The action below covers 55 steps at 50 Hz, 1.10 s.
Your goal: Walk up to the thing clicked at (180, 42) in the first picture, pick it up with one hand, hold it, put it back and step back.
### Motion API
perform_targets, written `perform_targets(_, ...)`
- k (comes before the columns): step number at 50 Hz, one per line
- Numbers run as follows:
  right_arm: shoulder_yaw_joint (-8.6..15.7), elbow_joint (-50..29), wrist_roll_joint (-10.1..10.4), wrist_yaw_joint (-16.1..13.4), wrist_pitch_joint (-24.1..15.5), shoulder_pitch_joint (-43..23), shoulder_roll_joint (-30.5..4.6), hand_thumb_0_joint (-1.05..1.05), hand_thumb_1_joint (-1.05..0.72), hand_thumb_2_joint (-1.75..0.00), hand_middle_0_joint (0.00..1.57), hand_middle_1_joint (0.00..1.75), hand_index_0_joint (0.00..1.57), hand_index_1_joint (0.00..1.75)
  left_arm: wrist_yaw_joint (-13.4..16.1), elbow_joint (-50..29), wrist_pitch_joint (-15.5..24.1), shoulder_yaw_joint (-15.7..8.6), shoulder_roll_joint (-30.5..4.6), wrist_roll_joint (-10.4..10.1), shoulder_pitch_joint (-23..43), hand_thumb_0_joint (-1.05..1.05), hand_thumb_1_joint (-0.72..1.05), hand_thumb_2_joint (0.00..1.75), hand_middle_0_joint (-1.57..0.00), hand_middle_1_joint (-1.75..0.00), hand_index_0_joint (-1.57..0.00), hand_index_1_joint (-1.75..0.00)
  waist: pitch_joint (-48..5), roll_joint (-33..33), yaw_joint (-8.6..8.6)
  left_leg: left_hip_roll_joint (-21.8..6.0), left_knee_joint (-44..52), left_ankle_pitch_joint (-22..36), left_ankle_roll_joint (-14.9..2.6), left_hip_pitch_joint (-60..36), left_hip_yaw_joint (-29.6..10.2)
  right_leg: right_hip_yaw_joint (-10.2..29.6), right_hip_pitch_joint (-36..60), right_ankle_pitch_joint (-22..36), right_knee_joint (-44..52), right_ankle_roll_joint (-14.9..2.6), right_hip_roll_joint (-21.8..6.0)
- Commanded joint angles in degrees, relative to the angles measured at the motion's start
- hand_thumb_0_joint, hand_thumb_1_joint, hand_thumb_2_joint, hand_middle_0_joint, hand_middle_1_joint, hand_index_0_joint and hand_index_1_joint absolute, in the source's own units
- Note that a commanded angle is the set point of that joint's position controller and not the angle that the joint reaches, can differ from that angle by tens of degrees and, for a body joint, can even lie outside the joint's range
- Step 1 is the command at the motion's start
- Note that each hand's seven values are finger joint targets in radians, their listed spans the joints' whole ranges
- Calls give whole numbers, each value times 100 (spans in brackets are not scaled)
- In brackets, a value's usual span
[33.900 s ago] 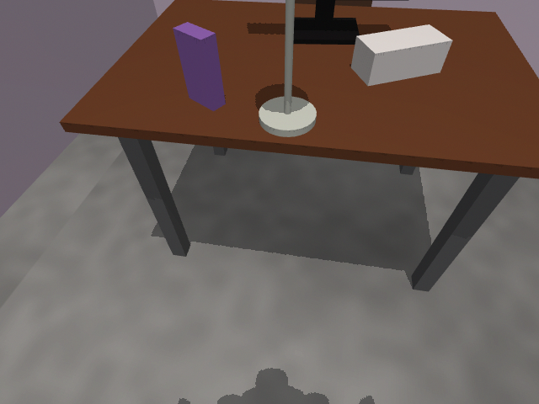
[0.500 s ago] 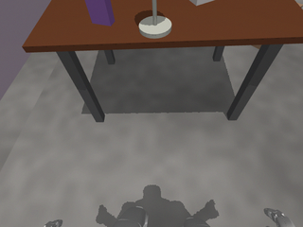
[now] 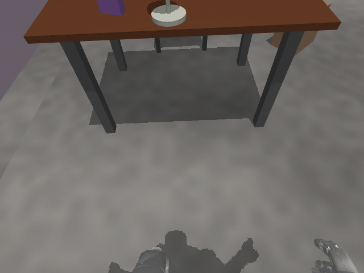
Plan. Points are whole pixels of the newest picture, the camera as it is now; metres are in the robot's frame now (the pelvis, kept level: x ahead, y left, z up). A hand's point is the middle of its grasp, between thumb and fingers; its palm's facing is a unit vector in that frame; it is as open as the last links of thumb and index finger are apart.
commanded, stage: step back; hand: left
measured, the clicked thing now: out of the picture +1.12 +0.33 +0.09
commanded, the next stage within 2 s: stand in 1.06 s
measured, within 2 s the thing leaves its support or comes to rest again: neither
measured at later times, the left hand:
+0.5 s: hand out of the picture +0.02 +0.28 -0.13, palm faces +0.07 -0.92 -0.39, open 7.4 cm
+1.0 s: hand out of the picture +0.06 +0.30 -0.14, palm faces +0.10 -0.93 -0.36, open 7.4 cm
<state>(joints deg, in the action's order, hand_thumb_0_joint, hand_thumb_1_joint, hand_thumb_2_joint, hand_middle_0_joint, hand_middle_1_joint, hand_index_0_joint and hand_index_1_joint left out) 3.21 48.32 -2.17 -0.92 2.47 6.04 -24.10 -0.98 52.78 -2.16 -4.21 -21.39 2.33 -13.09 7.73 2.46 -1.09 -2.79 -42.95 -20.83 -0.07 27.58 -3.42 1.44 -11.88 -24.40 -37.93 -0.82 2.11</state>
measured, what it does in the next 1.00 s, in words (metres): steps on the spot: left foot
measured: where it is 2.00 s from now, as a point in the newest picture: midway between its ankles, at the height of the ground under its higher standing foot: outside the picture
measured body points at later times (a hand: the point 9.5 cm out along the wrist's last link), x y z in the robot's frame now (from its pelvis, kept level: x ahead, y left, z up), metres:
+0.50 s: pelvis -0.03 +0.00 +0.01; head -0.02 +0.00 +0.46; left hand +0.02 +0.33 -0.10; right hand +0.06 -0.29 -0.11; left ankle -0.03 +0.12 -0.72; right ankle -0.02 -0.12 -0.72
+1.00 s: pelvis +0.00 +0.03 +0.02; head +0.02 +0.04 +0.47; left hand +0.05 +0.35 -0.11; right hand +0.14 -0.26 -0.11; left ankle +0.00 +0.14 -0.72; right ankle -0.02 -0.12 -0.72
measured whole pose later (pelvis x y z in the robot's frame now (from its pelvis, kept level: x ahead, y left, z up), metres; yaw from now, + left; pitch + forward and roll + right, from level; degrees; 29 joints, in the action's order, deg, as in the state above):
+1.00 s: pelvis +0.00 +0.03 +0.02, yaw +6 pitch -2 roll -1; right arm 1.4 60.3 -0.9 0.5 -0.9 4.8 -18.8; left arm 0.0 60.9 0.9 -1.5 -21.7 0.3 -6.1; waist 4.6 -0.5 -0.9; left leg -0.1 -30.7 -15.6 -0.5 13.3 0.0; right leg -0.7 -8.2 -18.2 -28.3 1.9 -2.2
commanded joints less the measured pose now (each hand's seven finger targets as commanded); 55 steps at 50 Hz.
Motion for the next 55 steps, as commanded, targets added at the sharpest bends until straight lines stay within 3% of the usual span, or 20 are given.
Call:
perform_targets(1, 275, -292, 134, -89, -149, -142, -1012, 0, -90, -90, 20, 30, 20, 30, 184, -639, 301, -419, -1773, 11, 562, 0, 90, 90, -20, -30, -20, -30, -44, -619, -2, 533, -1826, -699, 76, 221, -758, 2043, -1116, 510, 1854, -1214, -1965)
perform_targets(3, 196, -115, 157, -78, -205, 155, -853, 0, -90, -90, 20, 30, 20, 30, 215, -594, 354, -366, -1482, 33, 517, 0, 90, 90, -20, -30, -20, -30, -375, -905, 78, 633, -1724, -405, 48, 153, -393, 1212, -464, 2019, 1391, -897, -1505)
perform_targets(8, 215, -86, 32, 41, -258, -63, -825, 0, -90, -90, 20, 30, 20, 30, 198, -450, 395, -397, -1641, 26, -50, 0, 90, 90, -20, -30, -20, -30, -409, -1290, -335, 354, -202, -688, 79, 47, 18, 1378, 306, 1100, 1447, -969, -1650)
perform_targets(12, 292, 252, 30, 86, -376, 553, -781, 0, -90, -90, 20, 30, 20, 30, 156, -523, 324, -262, -1553, -64, 362, 0, 90, 90, -20, -30, -20, -30, -732, -1069, 112, 468, 1801, 58, -97, -1708, 456, 1068, -346, 915, 1032, -814, -1583)
perform_targets(13, 350, 364, 5, 65, -419, 697, -870, 0, -90, -90, 20, 30, 20, 30, 151, -523, 318, -147, -1254, -62, 327, 0, 90, 90, -20, -30, -20, -30, -848, -643, 174, 289, 2084, 295, -205, -2402, -19, 720, -763, 1221, 470, -576, -1324)
perform_targets(14, 407, 332, -25, 54, -467, 660, -1188, 0, -90, -90, 20, 30, 20, 30, 127, -500, 322, -43, -912, -138, 324, 0, 90, 90, -20, -30, -20, -30, -931, 463, 144, -758, 2403, -167, -664, -2625, -1888, 158, -1540, 606, -329, -156, -607)
perform_targets(15, 447, 289, 34, 89, -450, 626, -1553, 0, -90, -90, 20, 30, 20, 30, 162, -394, 310, -171, -1224, -177, 514, 0, 90, 90, -20, -30, -20, -30, -813, 514, 179, -1430, 2693, -1246, -1339, -1711, -2532, -198, -1205, -854, -882, -91, -306)
perform_targets(16, 457, 282, 26, 110, -457, 553, -1506, 0, -90, -90, 20, 30, 20, 30, 159, -336, 325, -207, -1388, -136, 541, 0, 90, 90, -20, -30, -20, -30, -555, 311, 189, -1556, 2840, -1516, -1525, -1344, -2674, 45, -1164, -1049, -1292, -99, -393)
perform_targets(21, 334, 295, 13, 112, -471, 206, -1159, 0, -90, -90, 20, 30, 20, 30, 95, -27, 455, -179, -1105, -140, 168, 0, 90, 90, -20, -30, -20, -30, -630, 627, 49, -901, 2364, 197, -1040, -1479, -1385, -209, -619, -175, 109, -36, -371)
perform_targets(24, 165, 230, 148, 128, -360, 6, -713, 0, -90, -90, 20, 30, 20, 30, 186, 226, 559, -233, -1130, -56, -103, 0, 90, 90, -20, -30, -20, -30, -850, 139, -262, -382, 1310, 924, -438, -505, -521, -93, 1175, 996, 1562, -145, -298)
perform_targets(25, 107, 130, 185, 128, -366, -101, -502, 0, -90, -90, 20, 30, 20, 30, 234, 223, 600, -305, -1486, -3, -272, 0, 90, 90, -20, -30, -20, -30, -894, -627, -356, 199, 458, 575, -146, 116, -240, 1370, 1321, 562, 1978, -474, -1196)
perform_targets(26, 136, 184, 153, 72, -333, -51, -545, 0, -90, -90, 20, 30, 20, 30, 221, 193, 593, -343, -1864, -17, -28, 0, 90, 90, -20, -30, -20, -30, -662, -1082, -308, 538, -228, -978, -76, 86, -85, 2355, 577, -344, 2341, -1084, -2211)
perform_targets(27, 197, 294, 105, 55, -338, 113, -774, 0, -90, -90, 20, 30, 20, 30, 203, 9, 594, -343, -1839, 4, 358, 0, 90, 90, -20, -30, -20, -30, -381, -833, -158, 224, -609, -1231, -12, -25, -204, 2579, 160, -258, 2291, -1435, -2571)
perform_targets(34, 238, 695, 42, 137, -484, 643, -615, 0, -90, -90, 20, 30, 20, 30, 141, -31, 511, -145, -1385, -95, 886, 0, 90, 90, -20, -30, -20, -30, -729, -943, 224, 335, 1775, 755, -59, -1754, 470, 313, -321, 1974, 1055, -564, -1327)
perform_targets(35, 273, 710, 6, 110, -497, 622, -695, 0, -90, -90, 20, 30, 20, 30, 136, -40, 480, -84, -1204, -116, 869, 0, 90, 90, -20, -30, -20, -30, -830, -684, 222, 104, 1838, 1281, -153, -2110, 118, 127, -545, 2113, 683, -357, -1145)
perform_targets(37, 282, 577, 75, 83, -531, 174, -1234, 0, -90, -90, 20, 30, 20, 30, 124, 74, 383, -48, -1054, -248, 755, 0, 90, 90, -20, -30, -20, -30, -894, 301, -8, -1219, 2349, 728, -959, -1374, -1599, -290, -296, -33, 149, 9, -365)
perform_targets(38, 274, 562, 84, 95, -516, -28, -1249, 0, -90, -90, 20, 30, 20, 30, 137, 183, 379, -42, -1107, -215, 721, 0, 90, 90, -20, -30, -20, -30, -843, 234, -39, -1283, 2343, 685, -1079, -1191, -1592, -220, -20, -180, 312, -39, -422)
perform_targets(43, 107, 696, 146, 63, -483, -295, -809, 0, -90, -90, 20, 30, 20, 30, 157, 447, 505, -37, -1269, -187, 593, 0, 90, 90, -20, -30, -20, -30, -1048, 166, -55, -390, 1686, 2131, -237, -1334, -301, 207, 686, 2039, 1232, -179, -814)
perform_targets(49, 146, 894, 174, 19, -450, -240, -816, 0, -90, -90, 20, 30, 20, 30, 208, 463, 452, 30, -1164, -188, 879, 0, 90, 90, -20, -30, -20, -30, -1505, -5, 58, -474, 1562, 3600, -339, -2171, -167, -63, 654, 2737, 1061, -108, -804)
perform_targets(55, 64, 1002, 192, 20, -454, -431, -808, 0, -90, -90, 20, 30, 20, 30, 200, 689, 415, 137, -1054, -233, 924, 0, 90, 90, -20, -30, -20, -30, -1147, -222, 80, -473, 1889, 3355, -229, -2256, -254, 133, 642, 3005, 1591, 13, -914)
